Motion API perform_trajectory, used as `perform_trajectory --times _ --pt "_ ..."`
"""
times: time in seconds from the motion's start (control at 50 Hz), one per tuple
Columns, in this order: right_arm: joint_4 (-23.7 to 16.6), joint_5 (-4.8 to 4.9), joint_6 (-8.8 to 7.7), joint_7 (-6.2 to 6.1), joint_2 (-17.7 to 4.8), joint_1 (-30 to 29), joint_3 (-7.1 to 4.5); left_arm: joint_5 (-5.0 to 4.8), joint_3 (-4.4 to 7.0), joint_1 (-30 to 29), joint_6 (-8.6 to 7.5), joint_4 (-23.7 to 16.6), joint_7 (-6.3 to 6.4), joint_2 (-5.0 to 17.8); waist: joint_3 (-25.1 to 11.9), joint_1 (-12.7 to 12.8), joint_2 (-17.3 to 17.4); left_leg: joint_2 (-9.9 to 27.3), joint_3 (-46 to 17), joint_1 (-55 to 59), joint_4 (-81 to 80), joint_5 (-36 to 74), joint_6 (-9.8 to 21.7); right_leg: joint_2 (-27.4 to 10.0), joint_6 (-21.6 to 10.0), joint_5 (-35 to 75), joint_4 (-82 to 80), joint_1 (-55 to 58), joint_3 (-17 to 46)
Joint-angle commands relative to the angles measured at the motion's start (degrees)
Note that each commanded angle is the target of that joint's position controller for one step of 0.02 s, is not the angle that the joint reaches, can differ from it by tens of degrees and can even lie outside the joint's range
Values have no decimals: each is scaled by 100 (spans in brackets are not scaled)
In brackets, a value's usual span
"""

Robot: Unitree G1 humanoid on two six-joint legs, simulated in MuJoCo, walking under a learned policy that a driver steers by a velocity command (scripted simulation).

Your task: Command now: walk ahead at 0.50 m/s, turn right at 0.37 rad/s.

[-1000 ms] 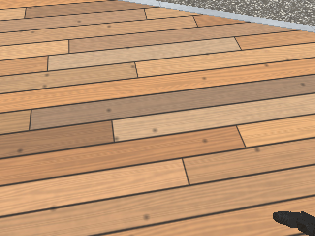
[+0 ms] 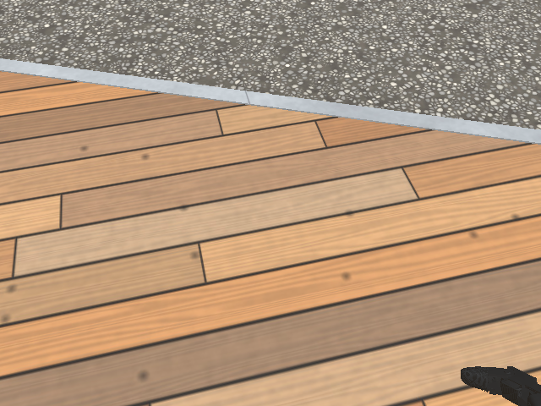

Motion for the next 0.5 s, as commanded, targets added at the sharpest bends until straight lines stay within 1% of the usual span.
perform_trajectory --times 0.02,0.04,0.06,0.08,0.1,0.12,0.14,0.16,0.18,0.22,0.26,0.3,0.36,0.42,0.44,0.46,0.48,0.5 --pt "106 -117 -91 -121 -1453 2032 -529 165 32 -284 -30 -500 32 448 -1526 -1301 82 1051 -970 3371 146 -195 584 -642 -476 1752 2686 -1624 415" --pt "235 -123 -5 -103 -1817 2251 -614 40 -121 511 -134 -622 11 -114 -2219 -921 1748 2254 -3373 5014 -460 -1454 1401 129 -148 -1096 4512 -3705 46" --pt "173 -90 5 -93 -1207 2184 -476 -102 23 249 -169 -523 18 527 -1895 -1127 1144 2109 -3720 4644 -926 -2513 1314 -178 -141 -1116 5218 -4271 594" --pt "145 -64 -9 -109 -912 1828 -382 -165 137 -283 -169 -661 24 858 -1102 -1132 744 1925 -2829 3961 -1024 -2489 1072 -409 -183 -592 5339 -4510 541" --pt "134 -83 -17 -108 -774 1444 -329 -125 148 -508 -144 -702 49 798 -720 -965 431 1698 -2195 3280 -1155 -1890 956 -639 -151 -133 5227 -4329 433" --pt "157 -94 -24 -103 -605 1185 -288 -57 171 -590 -109 -729 49 727 -410 -830 443 1512 -1686 2759 -1325 -1408 929 -782 -117 186 4972 -4179 442" --pt "186 -134 -53 -110 -545 1036 -276 -53 184 -514 -46 -729 32 616 -282 -678 568 1377 -1261 2366 -1499 -1064 877 -920 -93 406 4812 -3863 464" --pt "217 -138 -80 -114 -515 943 -286 -68 180 -482 21 -737 19 506 -202 -607 560 1305 -962 2152 -1650 -829 887 -954 -67 507 4725 -3708 416" --pt "263 -130 -110 -120 -553 917 -308 -67 166 -518 80 -780 11 390 -126 -564 485 1317 -715 2024 -1759 -566 934 -983 -37 590 4646 -3709 379" --pt "361 -132 -145 -147 -687 938 -366 -30 159 -706 161 -915 9 305 14 -535 295 1365 -334 1966 -1911 -184 1023 -1022 28 898 4333 -3908 398" --pt "451 -142 -129 -180 -795 1004 -409 -6 150 -927 175 -1028 -24 275 93 -573 194 1349 39 2074 -1987 33 1042 -1023 74 1388 3791 -4063 389" --pt "500 -133 -93 -209 -888 1009 -435 -5 125 -1186 144 -1113 -100 226 150 -646 149 1253 466 2142 -2009 189 967 -989 56 1954 3127 -3959 246" --pt "602 -80 -19 -246 -1034 1201 -482 9 73 -1785 111 -1328 -213 156 315 -872 38 1283 885 2348 -2003 268 900 -906 -22 2318 2352 -3840 -86" --pt "728 16 86 -243 -1158 1408 -538 5 74 -2187 132 -1559 -290 211 448 -966 40 1435 1085 2877 -1817 436 799 -842 -180 2043 1918 -3913 -258" --pt "757 50 128 -240 -1206 1433 -559 9 90 -2246 141 -1624 -312 253 457 -943 62 1485 1147 3058 -1666 706 751 -785 -259 1822 1829 -3892 -338" --pt "764 82 168 -243 -1275 1403 -581 17 120 -2223 152 -1671 -329 313 401 -865 111 1506 1235 3185 -1412 1347 693 -673 -358 1553 1761 -3729 -460" --pt "752 114 204 -251 -1364 1352 -609 26 171 -2084 170 -1686 -333 408 238 -731 207 1499 1328 3270 -1017 2317 630 -491 -474 1252 1749 -3394 -630" --pt "735 152 247 -258 -1433 1288 -631 24 260 -1691 193 -1623 -324 553 -43 -473 277 1445 1432 3263 -347 3241 558 -251 -610 1015 1722 -2807 -810"
Keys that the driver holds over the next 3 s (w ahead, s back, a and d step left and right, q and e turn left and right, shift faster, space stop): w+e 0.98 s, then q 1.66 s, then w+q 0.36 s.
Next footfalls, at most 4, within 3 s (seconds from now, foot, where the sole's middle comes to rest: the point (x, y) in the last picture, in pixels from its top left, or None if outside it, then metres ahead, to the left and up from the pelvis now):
0.54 right None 0.39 -0.18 -0.77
1.02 left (360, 308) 0.74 -0.13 -0.77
1.44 right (445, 347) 0.65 -0.35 -0.77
1.86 left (345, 312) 0.72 -0.09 -0.77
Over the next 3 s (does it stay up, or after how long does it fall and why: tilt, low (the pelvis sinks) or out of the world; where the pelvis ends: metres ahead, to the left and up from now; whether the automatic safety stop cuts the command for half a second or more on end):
stays up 0.71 -0.12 0.02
